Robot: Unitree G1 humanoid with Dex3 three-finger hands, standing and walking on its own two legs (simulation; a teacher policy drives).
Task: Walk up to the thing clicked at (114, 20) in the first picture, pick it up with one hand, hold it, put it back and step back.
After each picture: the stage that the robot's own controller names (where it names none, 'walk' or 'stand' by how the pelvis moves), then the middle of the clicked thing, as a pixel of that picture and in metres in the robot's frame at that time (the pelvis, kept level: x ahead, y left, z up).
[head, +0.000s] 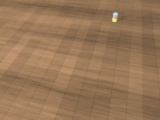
stand; (115, 17) +2.00 -0.41 -0.72
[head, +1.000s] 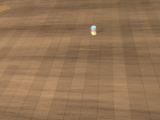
walk; (93, 30) +1.90 +0.04 -0.69
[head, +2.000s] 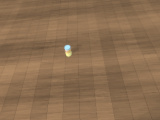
walk; (68, 50) +1.27 +0.31 -0.71
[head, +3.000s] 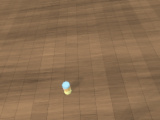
walk; (66, 88) +0.79 +0.27 -0.72
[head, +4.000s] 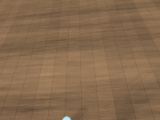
walk; out of the picture +0.45 +0.23 -0.71
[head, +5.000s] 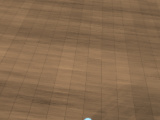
walk; out of the picture +0.41 -0.05 -0.69
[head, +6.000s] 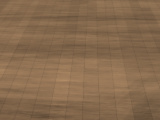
stand; out of the picture +0.39 +0.03 -0.71
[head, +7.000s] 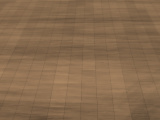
stand; out of the picture +0.40 +0.04 -0.73
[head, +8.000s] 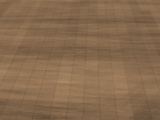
stand; out of the picture +0.40 +0.02 -0.73
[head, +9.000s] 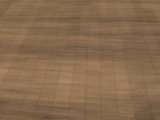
stand; out of the picture +0.39 +0.02 -0.73
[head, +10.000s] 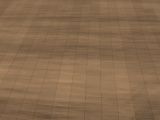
stand; out of the picture +0.39 +0.02 -0.73
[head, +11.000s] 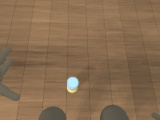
go down; (72, 85) +0.45 +0.04 -0.47
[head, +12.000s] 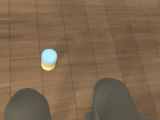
go down; (48, 60) +0.48 +0.08 -0.29
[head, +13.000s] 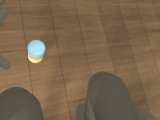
close in; (36, 52) +0.48 +0.10 -0.28
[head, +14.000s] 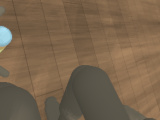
close in; out of the picture +0.49 +0.14 -0.28
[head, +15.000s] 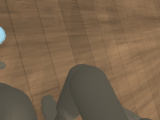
close; out of the picture +0.49 +0.14 -0.28
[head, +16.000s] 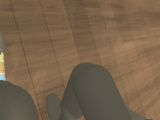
lift; out of the picture +0.39 +0.14 -0.29
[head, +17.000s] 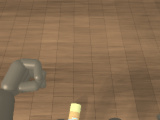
hold; (74, 114) +0.36 +0.06 -0.55
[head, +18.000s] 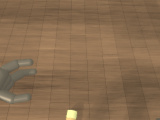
go down; out of the picture +0.35 +0.05 -0.63
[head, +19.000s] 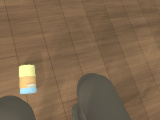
go down; (27, 79) +0.40 +0.10 -0.32
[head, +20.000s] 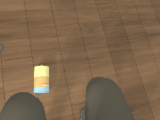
go down; (41, 79) +0.39 +0.09 -0.34
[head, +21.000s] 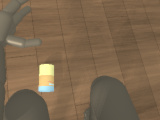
go down; (46, 78) +0.39 +0.09 -0.31
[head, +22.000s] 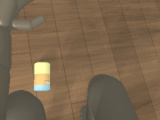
go down; (42, 76) +0.39 +0.08 -0.31
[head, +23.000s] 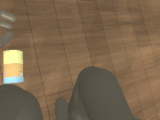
lower; (13, 67) +0.39 +0.11 -0.30
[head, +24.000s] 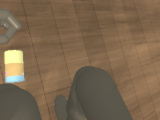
hold; (14, 66) +0.40 +0.11 -0.31
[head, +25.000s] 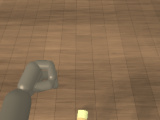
hold; out of the picture +0.36 +0.03 -0.59
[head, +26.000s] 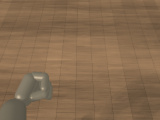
crouch; out of the picture +0.33 +0.02 -0.67
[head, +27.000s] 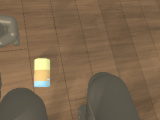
lower; (42, 73) +0.41 +0.08 -0.29
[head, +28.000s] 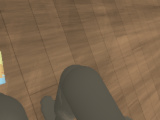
lower; out of the picture +0.40 +0.11 -0.30
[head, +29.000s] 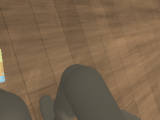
lower; out of the picture +0.40 +0.11 -0.30
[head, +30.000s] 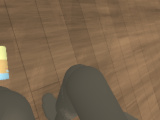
stand; out of the picture +0.40 +0.11 -0.31
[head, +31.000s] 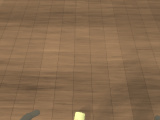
stand; out of the picture +0.35 +0.03 -0.61
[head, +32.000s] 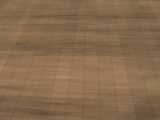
stand; out of the picture +0.32 +0.01 -0.68
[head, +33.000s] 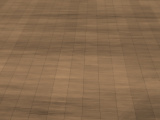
stand; out of the picture +0.32 +0.01 -0.68
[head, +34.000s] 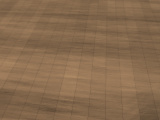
stand; out of the picture +0.33 -0.01 -0.74
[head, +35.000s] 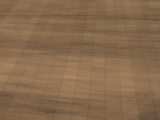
stand; out of the picture +0.32 +0.00 -0.75
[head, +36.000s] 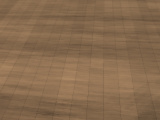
walk; out of the picture +0.31 +0.01 -0.75
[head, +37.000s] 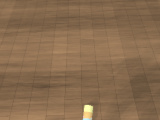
walk; (87, 114) +0.42 +0.01 -0.72
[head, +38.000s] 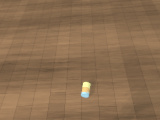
walk; (85, 89) +0.70 +0.10 -0.72
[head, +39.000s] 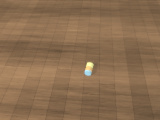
stand; (88, 68) +0.96 +0.04 -0.72
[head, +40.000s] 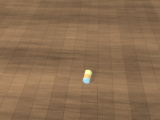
stand; (87, 76) +0.92 +0.02 -0.75
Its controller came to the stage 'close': yes
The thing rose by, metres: 0.01
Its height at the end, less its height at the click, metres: -0.02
